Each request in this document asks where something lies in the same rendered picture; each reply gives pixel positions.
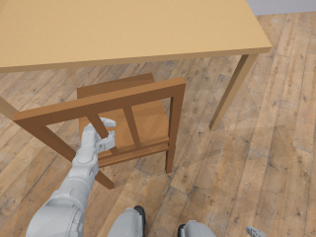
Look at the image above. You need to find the robot left foot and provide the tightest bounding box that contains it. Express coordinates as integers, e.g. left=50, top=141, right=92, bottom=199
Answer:
left=134, top=205, right=146, bottom=237

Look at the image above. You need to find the table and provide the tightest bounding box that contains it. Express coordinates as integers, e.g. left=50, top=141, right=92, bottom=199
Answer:
left=0, top=0, right=272, bottom=131

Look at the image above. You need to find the chair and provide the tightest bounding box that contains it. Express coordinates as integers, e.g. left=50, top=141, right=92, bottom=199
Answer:
left=13, top=72, right=187, bottom=190

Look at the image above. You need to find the robot left upper arm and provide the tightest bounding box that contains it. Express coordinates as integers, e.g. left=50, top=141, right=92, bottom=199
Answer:
left=27, top=205, right=85, bottom=237

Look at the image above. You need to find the robot left forearm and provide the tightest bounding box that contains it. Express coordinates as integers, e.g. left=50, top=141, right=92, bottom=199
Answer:
left=25, top=146, right=99, bottom=237

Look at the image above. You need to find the right robot hand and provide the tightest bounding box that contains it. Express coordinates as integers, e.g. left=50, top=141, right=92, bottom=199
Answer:
left=246, top=225, right=267, bottom=237

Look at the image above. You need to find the left robot hand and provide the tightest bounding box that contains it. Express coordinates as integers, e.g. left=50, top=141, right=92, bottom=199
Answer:
left=80, top=118, right=117, bottom=153

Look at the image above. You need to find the left robot shin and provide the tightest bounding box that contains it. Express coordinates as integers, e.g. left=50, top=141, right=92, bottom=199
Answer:
left=124, top=208, right=138, bottom=213

